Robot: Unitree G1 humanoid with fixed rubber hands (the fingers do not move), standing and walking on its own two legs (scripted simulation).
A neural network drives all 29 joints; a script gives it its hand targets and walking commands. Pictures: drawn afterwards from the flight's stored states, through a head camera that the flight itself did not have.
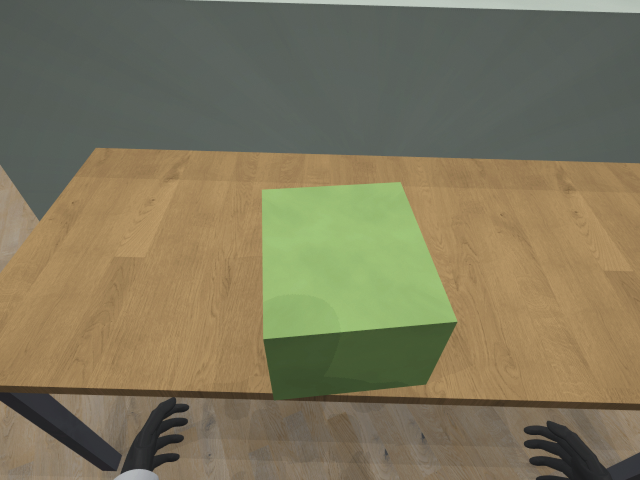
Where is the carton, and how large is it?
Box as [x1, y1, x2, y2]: [262, 182, 457, 400]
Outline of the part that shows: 400,182 262,190 263,340 274,400 426,383 457,321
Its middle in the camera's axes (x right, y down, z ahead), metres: +0.03 +0.08 +0.64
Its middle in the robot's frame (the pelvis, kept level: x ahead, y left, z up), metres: +0.44 +0.01 -0.04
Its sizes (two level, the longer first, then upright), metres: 0.284 0.242 0.186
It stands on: a table, 0.64 m high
